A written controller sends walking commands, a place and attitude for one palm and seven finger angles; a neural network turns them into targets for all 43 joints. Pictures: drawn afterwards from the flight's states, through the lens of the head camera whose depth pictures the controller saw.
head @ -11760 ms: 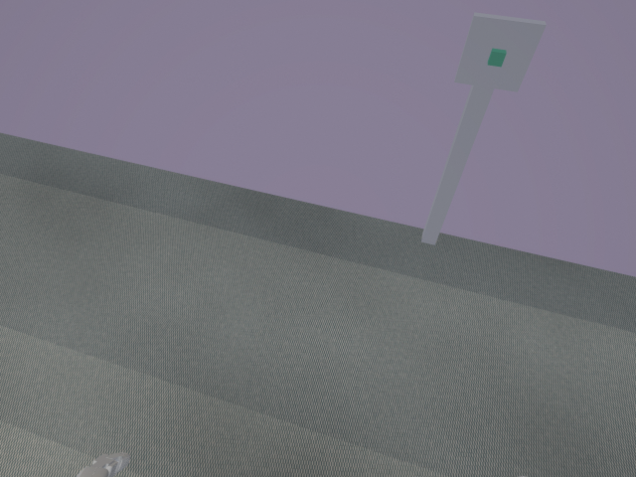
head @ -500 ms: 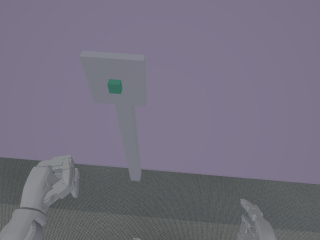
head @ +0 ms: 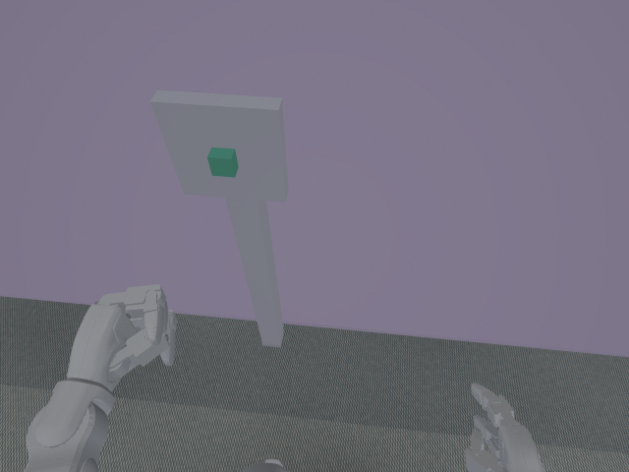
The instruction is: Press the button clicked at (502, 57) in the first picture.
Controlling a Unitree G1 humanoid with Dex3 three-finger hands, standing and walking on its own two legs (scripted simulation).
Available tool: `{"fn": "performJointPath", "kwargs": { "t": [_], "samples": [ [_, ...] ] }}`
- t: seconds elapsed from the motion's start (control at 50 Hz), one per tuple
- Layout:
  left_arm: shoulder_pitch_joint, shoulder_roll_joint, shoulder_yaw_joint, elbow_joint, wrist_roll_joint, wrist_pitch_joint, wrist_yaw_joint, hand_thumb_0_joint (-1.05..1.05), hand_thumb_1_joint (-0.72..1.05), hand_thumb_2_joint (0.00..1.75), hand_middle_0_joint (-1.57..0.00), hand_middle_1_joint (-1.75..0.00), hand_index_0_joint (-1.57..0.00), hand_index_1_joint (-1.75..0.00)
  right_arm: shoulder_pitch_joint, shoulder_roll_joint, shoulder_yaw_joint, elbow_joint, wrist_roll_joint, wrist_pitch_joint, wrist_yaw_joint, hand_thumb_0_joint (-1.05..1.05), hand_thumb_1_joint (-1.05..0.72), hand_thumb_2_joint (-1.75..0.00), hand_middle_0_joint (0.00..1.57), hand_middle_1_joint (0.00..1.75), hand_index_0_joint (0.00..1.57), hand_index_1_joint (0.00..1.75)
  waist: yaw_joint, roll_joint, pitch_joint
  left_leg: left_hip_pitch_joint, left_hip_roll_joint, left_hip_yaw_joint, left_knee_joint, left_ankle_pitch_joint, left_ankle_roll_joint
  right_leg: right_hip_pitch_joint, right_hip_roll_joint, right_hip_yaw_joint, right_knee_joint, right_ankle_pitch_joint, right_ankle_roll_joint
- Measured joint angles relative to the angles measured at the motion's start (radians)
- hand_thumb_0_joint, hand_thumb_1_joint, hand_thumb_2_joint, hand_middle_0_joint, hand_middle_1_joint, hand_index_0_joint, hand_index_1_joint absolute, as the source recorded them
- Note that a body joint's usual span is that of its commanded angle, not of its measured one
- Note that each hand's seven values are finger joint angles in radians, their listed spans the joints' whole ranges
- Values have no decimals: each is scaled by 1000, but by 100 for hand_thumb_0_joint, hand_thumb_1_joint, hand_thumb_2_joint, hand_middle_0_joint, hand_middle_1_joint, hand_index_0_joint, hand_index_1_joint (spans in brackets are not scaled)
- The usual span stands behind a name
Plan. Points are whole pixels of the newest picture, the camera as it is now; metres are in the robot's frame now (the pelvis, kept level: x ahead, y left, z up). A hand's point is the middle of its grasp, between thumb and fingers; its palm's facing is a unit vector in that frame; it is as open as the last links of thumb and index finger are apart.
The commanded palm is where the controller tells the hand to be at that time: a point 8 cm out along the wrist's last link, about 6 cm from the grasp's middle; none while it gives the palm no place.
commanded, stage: aim a knuckle at the button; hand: left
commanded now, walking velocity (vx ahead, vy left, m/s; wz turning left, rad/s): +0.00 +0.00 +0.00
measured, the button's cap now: (224, 161) +0.53 +0.18 +0.09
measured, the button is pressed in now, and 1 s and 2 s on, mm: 0 0 0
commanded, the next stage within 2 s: press the button with the knuckle in 1.68 s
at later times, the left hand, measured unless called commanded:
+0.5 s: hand (202, 278) +0.34 +0.17 +0.06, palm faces -0.05 -1.00 -0.02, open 3.1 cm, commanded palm +0.32 +0.23 +0.06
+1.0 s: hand (234, 228) +0.43 +0.15 +0.05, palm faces -0.05 -1.00 -0.02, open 3.1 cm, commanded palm +0.40 +0.20 +0.05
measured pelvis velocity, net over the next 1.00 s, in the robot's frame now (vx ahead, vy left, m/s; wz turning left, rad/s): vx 0.00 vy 0.00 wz -0.04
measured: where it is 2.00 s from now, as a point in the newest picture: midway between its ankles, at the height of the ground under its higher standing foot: outside the picture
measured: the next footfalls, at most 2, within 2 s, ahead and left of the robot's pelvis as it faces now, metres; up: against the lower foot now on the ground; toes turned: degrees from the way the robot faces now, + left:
none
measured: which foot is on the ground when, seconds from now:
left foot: down 0.00-1.00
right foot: down 0.00-1.00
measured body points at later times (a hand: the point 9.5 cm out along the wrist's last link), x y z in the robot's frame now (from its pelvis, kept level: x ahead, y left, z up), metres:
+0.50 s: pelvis +0.01 -0.01 +0.00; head +0.06 -0.01 +0.45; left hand +0.33 +0.22 +0.06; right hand +0.14 -0.27 -0.10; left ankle +0.02 +0.09 -0.69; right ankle +0.00 -0.09 -0.69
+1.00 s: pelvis +0.00 +0.00 -0.01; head +0.08 +0.00 +0.43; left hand +0.42 +0.20 +0.06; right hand +0.06 -0.27 -0.13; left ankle +0.02 +0.09 -0.69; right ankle +0.00 -0.09 -0.69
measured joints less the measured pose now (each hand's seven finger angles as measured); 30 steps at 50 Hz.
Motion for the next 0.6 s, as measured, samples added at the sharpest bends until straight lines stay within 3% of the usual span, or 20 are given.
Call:
{"fn": "performJointPath", "kwargs": {
  "t": [0.1, 0.32, 0.6],
  "samples": [
    [-80, 4, -12, 54, 19, 7, 17, 2, 90, 90, -131, -150, -130, -150, 0, 3, -1, 8, -2, 12, -4, 1, -91, -90, 20, 30, 21, 30, -11, -9, 2, -4, 3, 7, -5, 0, -5, -12, 3, 8, 6, -2, -5],
    [-207, 27, 47, 218, 13, -3, 27, 2, 90, 90, -130, -150, -130, -150, 23, -5, -13, 22, 2, 63, 7, 1, -91, -90, 20, 30, 21, 30, -26, -18, -7, 0, 12, 21, -24, 0, -15, -21, 12, 23, -1, -4, -13],
    [-409, 16, 32, 401, 51, -59, 52, 2, 90, 90, -130, -150, -130, -150, 12, -3, -24, 49, -2, 100, 16, 1, -91, -90, 20, 30, 21, 30, -40, -25, -3, -46, 14, 27, -4, -1, -14, -72, 12, 28, 26, -6, -14]
  ]
}}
